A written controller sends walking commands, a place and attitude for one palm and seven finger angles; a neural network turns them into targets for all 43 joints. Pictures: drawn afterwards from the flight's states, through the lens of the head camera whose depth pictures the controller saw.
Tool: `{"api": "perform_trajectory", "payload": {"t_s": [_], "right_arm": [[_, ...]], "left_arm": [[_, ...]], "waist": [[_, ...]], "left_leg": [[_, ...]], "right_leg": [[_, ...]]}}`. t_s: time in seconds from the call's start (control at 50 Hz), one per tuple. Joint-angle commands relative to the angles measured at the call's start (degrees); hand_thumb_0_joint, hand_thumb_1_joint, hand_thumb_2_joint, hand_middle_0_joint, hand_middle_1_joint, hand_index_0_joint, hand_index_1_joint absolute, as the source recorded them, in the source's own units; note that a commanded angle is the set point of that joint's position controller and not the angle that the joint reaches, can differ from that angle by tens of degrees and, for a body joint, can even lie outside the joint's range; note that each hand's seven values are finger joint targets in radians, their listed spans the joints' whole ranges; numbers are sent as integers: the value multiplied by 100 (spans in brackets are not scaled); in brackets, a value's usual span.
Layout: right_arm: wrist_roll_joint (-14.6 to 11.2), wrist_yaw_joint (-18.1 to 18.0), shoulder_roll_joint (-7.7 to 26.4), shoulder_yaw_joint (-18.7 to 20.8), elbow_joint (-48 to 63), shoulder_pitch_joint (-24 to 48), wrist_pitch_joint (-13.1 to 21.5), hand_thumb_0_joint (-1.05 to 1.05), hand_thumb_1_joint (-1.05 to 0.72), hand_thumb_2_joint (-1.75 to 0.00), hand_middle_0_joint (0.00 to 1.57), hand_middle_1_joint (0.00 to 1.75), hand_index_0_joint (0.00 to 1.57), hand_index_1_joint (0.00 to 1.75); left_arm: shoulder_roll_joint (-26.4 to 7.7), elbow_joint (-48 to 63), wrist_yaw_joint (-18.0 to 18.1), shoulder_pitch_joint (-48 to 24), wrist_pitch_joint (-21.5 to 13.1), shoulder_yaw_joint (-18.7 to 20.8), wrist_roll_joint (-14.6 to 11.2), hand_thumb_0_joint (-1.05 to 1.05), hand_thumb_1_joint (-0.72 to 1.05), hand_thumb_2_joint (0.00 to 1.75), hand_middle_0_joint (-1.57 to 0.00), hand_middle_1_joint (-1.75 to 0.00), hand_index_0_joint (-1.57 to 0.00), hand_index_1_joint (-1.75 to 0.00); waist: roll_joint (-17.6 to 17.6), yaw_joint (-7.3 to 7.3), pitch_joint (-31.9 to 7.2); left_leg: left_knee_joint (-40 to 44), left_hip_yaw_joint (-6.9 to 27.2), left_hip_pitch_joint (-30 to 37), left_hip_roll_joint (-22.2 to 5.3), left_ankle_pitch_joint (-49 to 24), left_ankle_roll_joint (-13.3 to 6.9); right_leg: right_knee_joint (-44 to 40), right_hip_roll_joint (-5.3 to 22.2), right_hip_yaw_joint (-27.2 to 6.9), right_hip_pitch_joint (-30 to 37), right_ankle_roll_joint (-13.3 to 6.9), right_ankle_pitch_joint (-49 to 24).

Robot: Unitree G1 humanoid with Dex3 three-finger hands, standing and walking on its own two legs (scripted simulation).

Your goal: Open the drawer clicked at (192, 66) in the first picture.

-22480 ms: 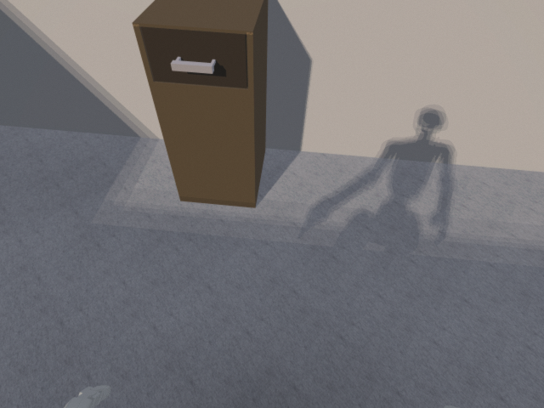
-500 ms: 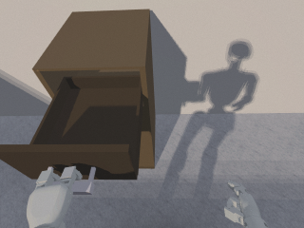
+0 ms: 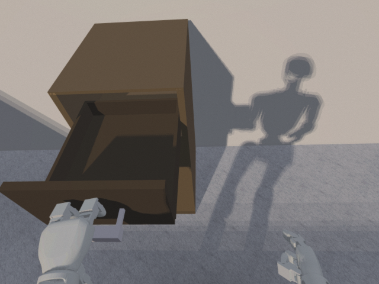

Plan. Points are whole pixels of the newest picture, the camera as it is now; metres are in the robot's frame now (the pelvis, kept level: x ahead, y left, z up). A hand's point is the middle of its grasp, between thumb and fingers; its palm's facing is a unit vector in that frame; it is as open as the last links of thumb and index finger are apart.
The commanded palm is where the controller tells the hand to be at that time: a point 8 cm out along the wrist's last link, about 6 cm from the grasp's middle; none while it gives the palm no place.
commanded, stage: lift the hand off the handle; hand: left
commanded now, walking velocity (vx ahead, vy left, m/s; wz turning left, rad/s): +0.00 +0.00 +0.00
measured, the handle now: (92, 223) +0.23 +0.24 +0.00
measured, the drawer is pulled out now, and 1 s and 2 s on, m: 0.30 0.29 0.29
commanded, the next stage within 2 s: draw the hand back to the body in 1.06 s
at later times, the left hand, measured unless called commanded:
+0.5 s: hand (67, 230) +0.19 +0.25 +0.07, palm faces +0.04 -0.09 -0.99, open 13.2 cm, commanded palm +0.17 +0.24 +0.14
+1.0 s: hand (51, 197) +0.21 +0.25 +0.15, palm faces +0.11 -0.11 -0.99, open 13.8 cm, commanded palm +0.16 +0.24 +0.20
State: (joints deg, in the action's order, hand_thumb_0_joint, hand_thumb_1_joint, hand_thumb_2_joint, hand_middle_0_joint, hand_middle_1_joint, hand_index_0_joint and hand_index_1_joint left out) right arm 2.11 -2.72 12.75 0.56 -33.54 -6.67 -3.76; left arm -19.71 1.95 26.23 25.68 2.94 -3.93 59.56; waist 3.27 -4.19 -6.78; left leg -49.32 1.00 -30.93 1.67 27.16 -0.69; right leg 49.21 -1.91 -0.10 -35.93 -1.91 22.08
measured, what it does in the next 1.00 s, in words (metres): stands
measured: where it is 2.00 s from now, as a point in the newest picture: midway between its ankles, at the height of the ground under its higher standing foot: outside the picture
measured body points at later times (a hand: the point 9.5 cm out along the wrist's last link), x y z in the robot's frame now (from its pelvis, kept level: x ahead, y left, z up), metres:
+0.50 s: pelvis +0.02 +0.01 +0.02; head +0.03 -0.03 +0.47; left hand +0.18 +0.25 +0.12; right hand +0.25 -0.19 -0.07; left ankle -0.03 +0.12 -0.70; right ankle +0.03 -0.10 -0.70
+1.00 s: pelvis +0.02 +0.01 +0.04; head +0.01 -0.03 +0.49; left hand +0.20 +0.25 +0.20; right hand +0.26 -0.18 -0.04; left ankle -0.03 +0.12 -0.70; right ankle +0.03 -0.10 -0.70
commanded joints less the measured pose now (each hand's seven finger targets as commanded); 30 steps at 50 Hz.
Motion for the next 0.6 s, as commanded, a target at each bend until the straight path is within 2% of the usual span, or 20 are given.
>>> {"api": "perform_trajectory", "payload": {"t_s": [0.0, 0.02, 0.08, 0.1, 0.16, 0.22, 0.24, 0.36, 0.38, 0.42, 0.44, 0.46, 0.48, 0.52, 0.54, 0.58], "right_arm": [[-46, -48, 564, 152, 979, 867, 293, 0, -90, -90, 20, 30, 20, 30], [-38, -39, 554, 153, 968, 842, 310, 0, -90, -90, 20, 30, 20, 30], [-36, -27, 541, 161, 977, 830, 340, 0, -90, -90, 20, 30, 20, 30], [-28, -31, 538, 160, 997, 842, 337, 0, -90, -90, 20, 30, 20, 30], [-15, 15, 534, 141, 973, 831, 343, 0, -90, -90, 20, 30, 20, 30], [-33, 22, 542, 132, 958, 880, 326, 0, -90, -90, 20, 30, 20, 30], [-41, 25, 531, 141, 966, 873, 319, 0, -90, -90, 20, 30, 20, 30], [-57, 50, 530, 107, 978, 887, 303, 0, -90, -90, 20, 30, 20, 30], [-66, 46, 523, 108, 996, 907, 298, 0, -90, -90, 20, 30, 20, 30], [-56, 53, 532, 65, 984, 943, 262, 0, -90, -90, 20, 30, 20, 30], [-57, 56, 522, 79, 977, 958, 262, 0, -90, -90, 20, 30, 20, 30], [-57, 66, 529, 78, 963, 926, 258, 0, -90, -90, 20, 30, 20, 30], [-67, 76, 528, 70, 993, 942, 244, 0, -90, -90, 20, 30, 20, 30], [-78, 90, 532, 55, 1034, 925, 249, 0, -90, -90, 20, 30, 20, 30], [-83, 85, 531, 76, 1021, 938, 242, 0, -90, -90, 20, 30, 20, 30], [-80, 82, 551, 58, 1007, 933, 230, 0, -90, -90, 20, 30, 20, 30]], "left_arm": [[-954, 1447, 172, -736, 55, 766, -20, 0, -50, 30, -30, -120, -30, -120], [-951, 1562, 138, -776, 37, 731, -4, 0, -50, 30, -30, -120, -30, -120], [-960, 1891, 50, -776, -35, 704, -76, 0, -50, 30, -30, -120, -30, -120], [-1107, 1946, 43, -633, -41, 873, -79, 0, -50, 30, -30, -120, -30, -120], [-929, 2060, -44, -736, -73, 674, -67, 0, -50, 30, -30, -120, -30, -120], [-1108, 2117, -155, -706, -26, 823, -86, 0, -50, 30, -30, -120, -30, -120], [-1108, 2141, -198, -585, -2, 855, -111, 0, -50, 30, -30, -120, -30, -120], [-1120, 2609, -440, -545, 21, 814, -258, 0, -50, 30, -30, -120, -30, -120], [-1183, 2613, -474, -466, 29, 880, -277, 0, -50, 30, -30, -120, -30, -120], [-1233, 2688, -554, -717, 64, 874, -247, 0, -50, 30, -30, -120, -30, -120], [-1109, 2740, -611, -735, 69, 757, -274, 0, -50, 30, -30, -120, -30, -120], [-1236, 2731, -637, -743, 77, 857, -248, 0, -50, 30, -30, -120, -30, -120], [-1137, 2783, -696, -679, 101, 765, -268, 0, -50, 30, -30, -120, -30, -120], [-1159, 3065, -781, -804, 113, 718, -293, 0, -50, 30, -30, -120, -30, -120], [-1112, 3147, -833, -807, 127, 659, -363, 0, -50, 30, -30, -120, -30, -120], [-1268, 3189, -901, -842, 133, 795, -361, 0, -50, 30, -30, -120, -30, -120]], "waist": [[-237, 23, -721], [-111, -15, -836], [-23, -33, -909], [-5, -83, -932], [-93, -42, -738], [-114, -82, -654], [-99, -128, -693], [-25, -151, -704], [-167, -163, -599], [-144, -135, -446], [-55, -149, -472], [-129, -156, -486], [-125, -179, -476], [41, -190, -652], [2, -187, -658], [-39, -204, -591]], "left_leg": [[976, 5, 362, 61, -1168, -84], [1009, -3, 488, 59, -1249, -77], [1086, 5, 700, 59, -1453, -70], [1114, 7, 738, 55, -1567, -65], [1194, 38, 814, 39, -1647, -52], [1302, 24, 898, 45, -1704, -57], [1346, 36, 946, 35, -1771, -44], [1518, 27, 1237, 1, -2117, -32], [1532, 22, 1220, -1, -2097, -44], [1629, 42, 1266, -16, -2084, -36], [1654, 17, 1343, -11, -2115, -46], [1685, 33, 1380, -26, -2172, -37], [1734, 37, 1423, -37, -2214, -29], [1772, 27, 1593, -57, -2422, -28], [1798, 22, 1663, -59, -2481, -31], [1851, 6, 1700, -62, -2553, -32]], "right_leg": [[-1085, 69, -141, 979, -84, -736], [-1075, 76, -137, 1039, -88, -783], [-1131, 77, -107, 1187, -94, -958], [-1162, 65, -159, 1275, -110, -1044], [-1204, 75, -91, 1232, -99, -1075], [-1327, 85, -174, 1413, -93, -1207], [-1328, 78, -145, 1510, -98, -1265], [-1492, 96, -87, 1780, -70, -1549], [-1551, 97, -114, 1806, -56, -1562], [-1631, 107, -127, 1792, -61, -1498], [-1668, 115, -104, 1860, -60, -1544], [-1696, 101, -110, 1887, -61, -1552], [-1715, 104, -64, 1931, -55, -1537], [-1753, 130, -70, 2073, -54, -1667], [-1793, 124, -48, 2147, -48, -1757], [-1878, 121, -74, 2208, -38, -1842]]}}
